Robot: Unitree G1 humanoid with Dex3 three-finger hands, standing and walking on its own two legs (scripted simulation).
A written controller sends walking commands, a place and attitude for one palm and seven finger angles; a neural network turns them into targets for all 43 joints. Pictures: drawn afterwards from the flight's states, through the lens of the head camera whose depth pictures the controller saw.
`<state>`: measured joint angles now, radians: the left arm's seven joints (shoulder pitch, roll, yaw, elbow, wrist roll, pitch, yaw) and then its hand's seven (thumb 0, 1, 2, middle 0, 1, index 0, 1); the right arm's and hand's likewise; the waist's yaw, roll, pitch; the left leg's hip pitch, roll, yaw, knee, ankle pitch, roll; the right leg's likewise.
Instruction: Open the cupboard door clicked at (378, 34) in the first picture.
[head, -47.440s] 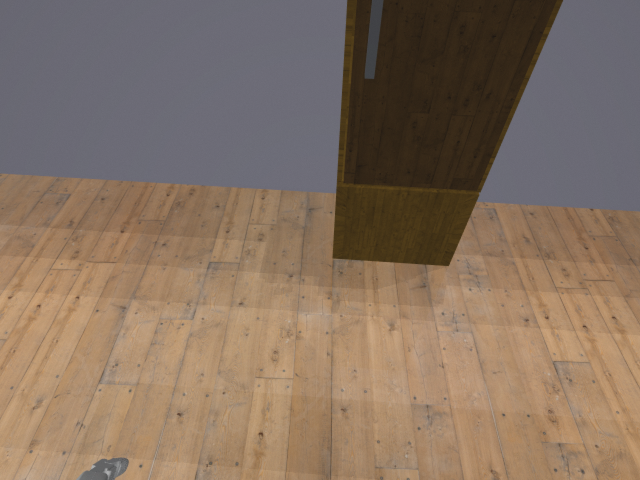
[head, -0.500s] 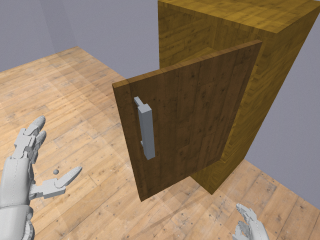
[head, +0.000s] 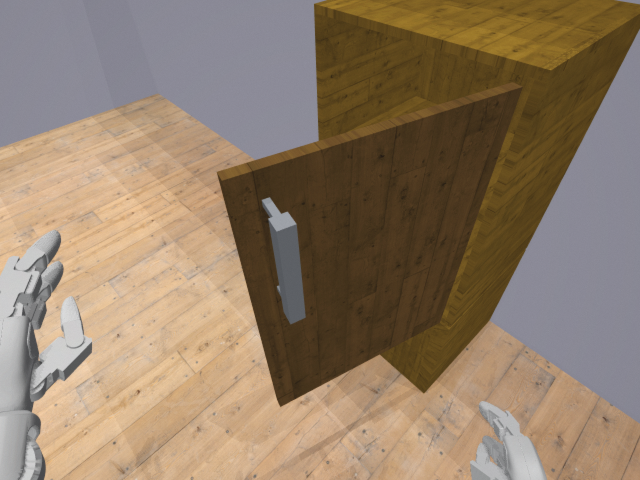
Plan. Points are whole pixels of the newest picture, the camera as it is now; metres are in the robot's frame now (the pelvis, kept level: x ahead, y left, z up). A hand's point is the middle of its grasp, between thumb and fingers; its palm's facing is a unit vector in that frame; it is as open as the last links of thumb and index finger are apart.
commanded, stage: draw the hand back to the body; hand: left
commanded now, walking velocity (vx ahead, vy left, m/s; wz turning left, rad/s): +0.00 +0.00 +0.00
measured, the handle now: (282, 263) +0.34 +0.10 +0.11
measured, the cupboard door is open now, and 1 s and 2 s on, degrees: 75 75 75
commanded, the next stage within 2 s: step back with the hand held close in 0.12 s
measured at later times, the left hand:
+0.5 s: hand (78, 353) +0.18 +0.26 +0.14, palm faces +0.34 -0.80 -0.50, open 7.4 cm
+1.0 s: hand out of the picture +0.09 +0.28 +0.15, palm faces +0.44 -0.77 -0.45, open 7.4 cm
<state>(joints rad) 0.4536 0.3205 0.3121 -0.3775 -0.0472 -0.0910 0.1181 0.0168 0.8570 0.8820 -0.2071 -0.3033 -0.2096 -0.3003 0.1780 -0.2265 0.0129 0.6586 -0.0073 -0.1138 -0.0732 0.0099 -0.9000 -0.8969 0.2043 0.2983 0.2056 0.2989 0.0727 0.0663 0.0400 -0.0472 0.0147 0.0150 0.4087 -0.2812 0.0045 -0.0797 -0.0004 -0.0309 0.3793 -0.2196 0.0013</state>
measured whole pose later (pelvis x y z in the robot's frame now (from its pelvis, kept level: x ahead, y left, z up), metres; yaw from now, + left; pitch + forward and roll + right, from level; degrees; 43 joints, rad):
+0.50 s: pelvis -0.03 +0.01 +0.00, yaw -2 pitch +0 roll -1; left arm 0.53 0.38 0.37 -0.43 -0.03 -0.16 0.11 0.02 0.89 0.90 -0.21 -0.30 -0.21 -0.30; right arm 0.16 -0.24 0.00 0.59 0.00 -0.04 -0.08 0.01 -0.90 -0.90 0.21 0.30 0.21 0.30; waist 0.01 0.05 0.04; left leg -0.20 0.01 0.04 0.45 -0.25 0.02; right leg -0.23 -0.01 0.00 0.40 -0.17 0.02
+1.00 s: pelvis -0.12 +0.02 -0.03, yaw +0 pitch -1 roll -1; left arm 0.51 0.38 0.43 -0.53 0.00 -0.24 0.17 0.02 0.88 0.90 -0.21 -0.30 -0.21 -0.30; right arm 0.23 -0.21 0.01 0.58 0.00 -0.09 -0.08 0.01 -0.90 -0.90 0.21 0.30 0.21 0.30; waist 0.00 0.00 0.06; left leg -0.42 -0.01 0.04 0.67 -0.25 0.05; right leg -0.44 -0.02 0.00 0.60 -0.18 0.03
